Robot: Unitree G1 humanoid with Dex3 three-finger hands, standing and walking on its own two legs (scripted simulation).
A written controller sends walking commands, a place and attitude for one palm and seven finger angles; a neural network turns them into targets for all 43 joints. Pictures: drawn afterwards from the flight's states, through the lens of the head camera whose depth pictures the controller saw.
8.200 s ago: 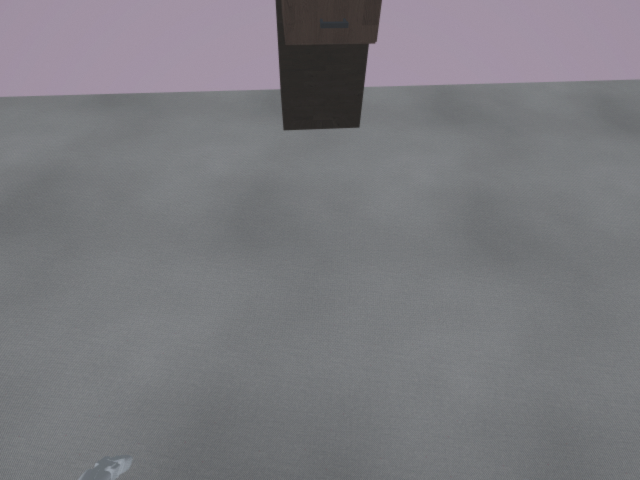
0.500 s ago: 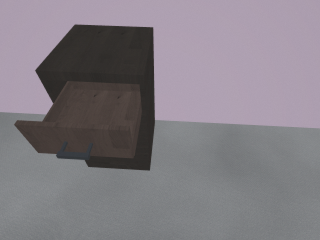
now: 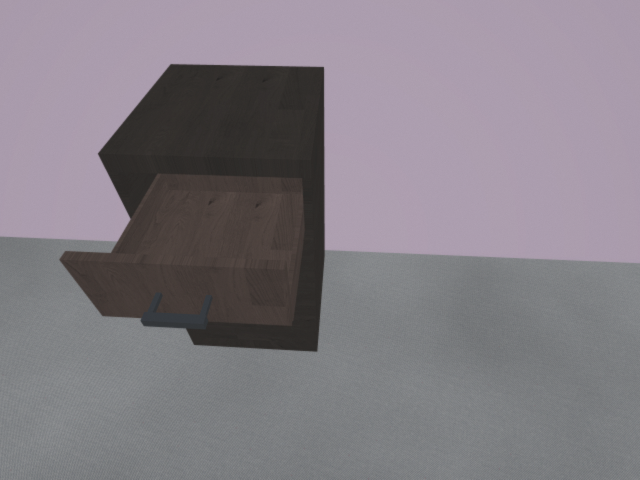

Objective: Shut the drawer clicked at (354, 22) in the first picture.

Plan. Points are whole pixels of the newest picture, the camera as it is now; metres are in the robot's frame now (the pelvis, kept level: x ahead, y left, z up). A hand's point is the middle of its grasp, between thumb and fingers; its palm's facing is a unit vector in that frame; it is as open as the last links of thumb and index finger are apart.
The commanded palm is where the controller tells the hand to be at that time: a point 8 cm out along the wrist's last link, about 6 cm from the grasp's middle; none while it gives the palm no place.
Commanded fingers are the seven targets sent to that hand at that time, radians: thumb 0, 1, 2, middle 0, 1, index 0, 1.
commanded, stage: look again from close up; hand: left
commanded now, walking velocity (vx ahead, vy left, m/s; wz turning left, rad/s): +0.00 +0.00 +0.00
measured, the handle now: (178, 310) +0.41 +0.29 -0.11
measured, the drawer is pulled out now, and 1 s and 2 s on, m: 0.24 0.24 0.24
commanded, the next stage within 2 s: shuffle to correct the standing spot in 0.14 s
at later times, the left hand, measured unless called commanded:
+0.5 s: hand out of the picture +0.02 +0.17 -0.18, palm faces +0.06 -0.98 -0.18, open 7.4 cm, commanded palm none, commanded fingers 0.00 0.90 0.90 -0.20 -0.30 -0.20 -0.30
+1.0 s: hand out of the picture +0.12 +0.21 -0.15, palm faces +0.07 -0.95 -0.30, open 7.4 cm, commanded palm none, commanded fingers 0.00 0.90 0.90 -0.20 -0.30 -0.20 -0.30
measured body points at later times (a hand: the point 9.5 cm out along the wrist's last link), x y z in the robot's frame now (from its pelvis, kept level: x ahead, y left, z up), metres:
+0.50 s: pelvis +0.03 +0.00 -0.01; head +0.05 +0.00 +0.44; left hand +0.02 +0.22 -0.16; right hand +0.04 -0.23 -0.16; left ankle +0.01 +0.10 -0.74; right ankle +0.01 -0.12 -0.74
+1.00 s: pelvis +0.07 +0.02 +0.00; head +0.11 -0.02 +0.44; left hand +0.12 +0.26 -0.13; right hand +0.10 -0.20 -0.18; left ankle +0.02 +0.15 -0.66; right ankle +0.05 -0.06 -0.74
